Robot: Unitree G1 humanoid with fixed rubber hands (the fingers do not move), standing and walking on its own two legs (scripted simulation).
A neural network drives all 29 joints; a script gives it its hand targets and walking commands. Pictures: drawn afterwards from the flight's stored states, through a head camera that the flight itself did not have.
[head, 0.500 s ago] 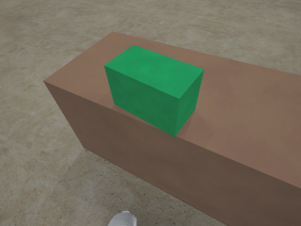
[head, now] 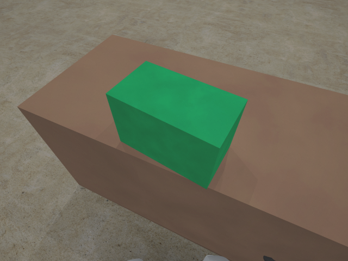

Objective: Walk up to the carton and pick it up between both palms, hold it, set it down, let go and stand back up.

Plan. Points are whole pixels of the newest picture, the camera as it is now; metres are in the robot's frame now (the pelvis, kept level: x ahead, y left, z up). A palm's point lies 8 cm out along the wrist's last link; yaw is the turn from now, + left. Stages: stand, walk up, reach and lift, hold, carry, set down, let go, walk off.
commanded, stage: walk up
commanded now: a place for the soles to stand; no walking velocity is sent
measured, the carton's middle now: (175, 123) +0.46 +0.00 +0.02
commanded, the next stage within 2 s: none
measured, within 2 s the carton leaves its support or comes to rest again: neither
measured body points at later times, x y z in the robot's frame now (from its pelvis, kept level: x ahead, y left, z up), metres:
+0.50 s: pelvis +0.00 -0.01 +0.01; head +0.02 -0.01 +0.46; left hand +0.11 +0.23 -0.12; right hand +0.07 -0.27 -0.13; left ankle +0.04 +0.12 -0.72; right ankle +0.05 -0.13 -0.72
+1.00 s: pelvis +0.02 +0.15 -0.03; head +0.06 +0.12 +0.42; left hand +0.14 +0.42 -0.13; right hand +0.12 -0.13 -0.14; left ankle +0.07 +0.30 -0.72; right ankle +0.05 -0.11 -0.71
